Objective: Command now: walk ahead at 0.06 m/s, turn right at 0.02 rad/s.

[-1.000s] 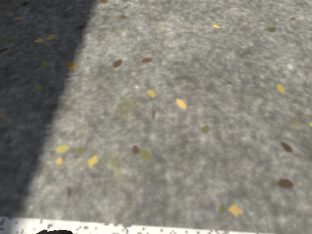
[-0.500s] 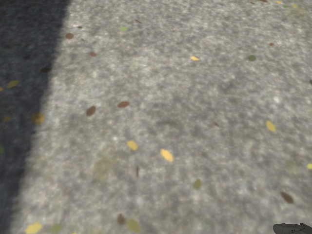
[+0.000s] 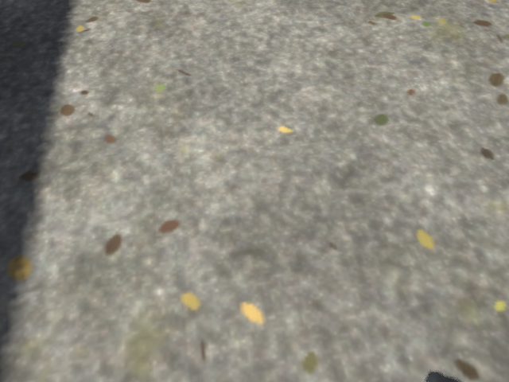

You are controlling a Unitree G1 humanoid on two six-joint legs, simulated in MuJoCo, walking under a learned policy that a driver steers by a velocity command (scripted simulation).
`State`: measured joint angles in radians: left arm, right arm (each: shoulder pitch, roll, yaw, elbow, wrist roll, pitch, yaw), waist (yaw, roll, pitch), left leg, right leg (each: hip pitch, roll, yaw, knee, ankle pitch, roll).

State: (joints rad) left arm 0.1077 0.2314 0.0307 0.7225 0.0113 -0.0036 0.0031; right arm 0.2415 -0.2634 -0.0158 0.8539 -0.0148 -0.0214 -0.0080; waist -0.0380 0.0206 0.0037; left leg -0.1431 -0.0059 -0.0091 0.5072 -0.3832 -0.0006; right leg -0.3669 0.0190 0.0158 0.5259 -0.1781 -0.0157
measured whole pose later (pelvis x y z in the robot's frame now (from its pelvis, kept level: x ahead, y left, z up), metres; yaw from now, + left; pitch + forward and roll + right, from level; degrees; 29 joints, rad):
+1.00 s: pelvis -0.01 +0.00 +0.00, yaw -1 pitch -1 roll +0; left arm 0.11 0.21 0.04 1.09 0.00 0.02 0.04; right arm 0.35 -0.18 -0.01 1.08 -0.01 -0.02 -0.04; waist 0.00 -0.01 0.04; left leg -0.09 0.00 0.00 0.48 -0.37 0.00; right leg -0.32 0.03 0.03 0.50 -0.16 -0.02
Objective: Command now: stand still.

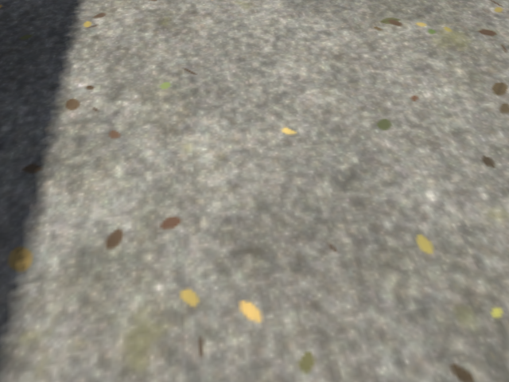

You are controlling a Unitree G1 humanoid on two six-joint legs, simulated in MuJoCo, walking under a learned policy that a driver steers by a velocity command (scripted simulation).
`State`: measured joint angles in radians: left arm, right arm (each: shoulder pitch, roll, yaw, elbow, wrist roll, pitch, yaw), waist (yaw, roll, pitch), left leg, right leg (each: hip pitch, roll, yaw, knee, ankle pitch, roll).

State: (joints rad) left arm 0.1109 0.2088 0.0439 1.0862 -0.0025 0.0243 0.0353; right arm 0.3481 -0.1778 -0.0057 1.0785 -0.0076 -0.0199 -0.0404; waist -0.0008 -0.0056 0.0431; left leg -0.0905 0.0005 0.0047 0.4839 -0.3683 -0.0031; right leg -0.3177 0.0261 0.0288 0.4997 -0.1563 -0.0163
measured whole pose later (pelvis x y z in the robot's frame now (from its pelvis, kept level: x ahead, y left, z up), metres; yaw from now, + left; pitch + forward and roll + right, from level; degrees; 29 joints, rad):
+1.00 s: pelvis +0.01 +0.01 +0.00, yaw +0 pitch -1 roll +0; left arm 0.15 0.19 0.04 1.12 -0.01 0.02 0.05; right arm 0.41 -0.15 -0.01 1.08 0.00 -0.03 -0.04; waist 0.00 0.00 0.04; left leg -0.08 -0.01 0.01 0.47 -0.38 0.01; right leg -0.32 0.02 0.04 0.50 -0.17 0.00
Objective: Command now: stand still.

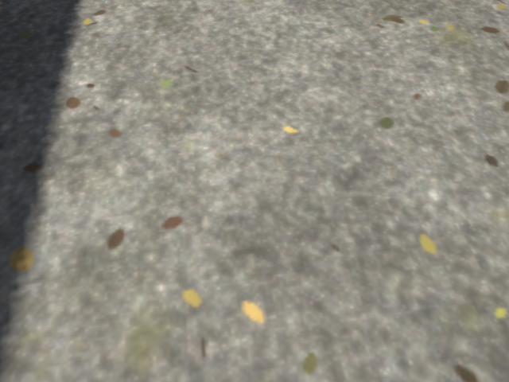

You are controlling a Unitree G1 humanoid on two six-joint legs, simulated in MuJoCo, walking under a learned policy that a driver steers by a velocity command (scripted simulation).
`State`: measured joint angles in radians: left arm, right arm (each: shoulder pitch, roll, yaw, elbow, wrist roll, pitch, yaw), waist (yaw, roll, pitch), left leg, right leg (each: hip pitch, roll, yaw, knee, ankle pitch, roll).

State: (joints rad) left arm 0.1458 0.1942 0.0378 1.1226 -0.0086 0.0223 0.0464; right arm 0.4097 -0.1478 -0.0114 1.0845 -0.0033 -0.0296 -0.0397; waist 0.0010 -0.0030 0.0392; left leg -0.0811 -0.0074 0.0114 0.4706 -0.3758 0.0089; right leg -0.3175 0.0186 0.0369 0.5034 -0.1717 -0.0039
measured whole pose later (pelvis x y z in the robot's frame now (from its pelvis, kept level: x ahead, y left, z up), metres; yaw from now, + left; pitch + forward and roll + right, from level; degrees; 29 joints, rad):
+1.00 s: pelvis +0.24 +0.01 +0.00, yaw +5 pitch +1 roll +0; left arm 0.22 0.23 0.02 1.07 -0.01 -0.02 0.03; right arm 0.12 -0.19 -0.04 0.92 -0.01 -0.05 0.00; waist 0.02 -0.02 0.04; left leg -0.40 -0.03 0.06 0.50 -0.12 0.06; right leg -0.32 -0.03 0.00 0.99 -0.58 0.04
